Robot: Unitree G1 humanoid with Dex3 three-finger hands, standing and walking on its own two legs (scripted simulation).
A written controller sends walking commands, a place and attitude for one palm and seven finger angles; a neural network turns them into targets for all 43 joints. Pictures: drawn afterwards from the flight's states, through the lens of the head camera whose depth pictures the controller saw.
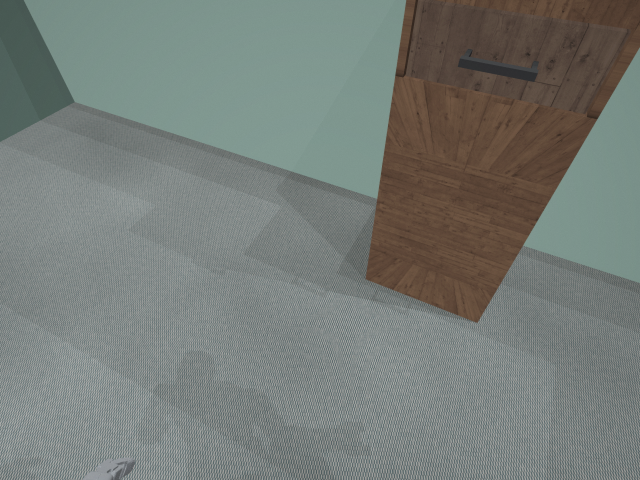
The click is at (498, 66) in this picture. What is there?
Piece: drawer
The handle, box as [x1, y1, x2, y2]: [458, 49, 538, 81]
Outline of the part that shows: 458,66 532,81 534,80 538,70 536,69 538,63 537,61 533,61 532,66 530,68 470,57 469,56 471,53 471,49 468,49 465,54 461,56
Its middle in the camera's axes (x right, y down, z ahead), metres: +0.36 -0.35 +0.78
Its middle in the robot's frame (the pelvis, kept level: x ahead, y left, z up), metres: +0.85 -0.32 +0.14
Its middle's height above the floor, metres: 0.91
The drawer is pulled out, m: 0.00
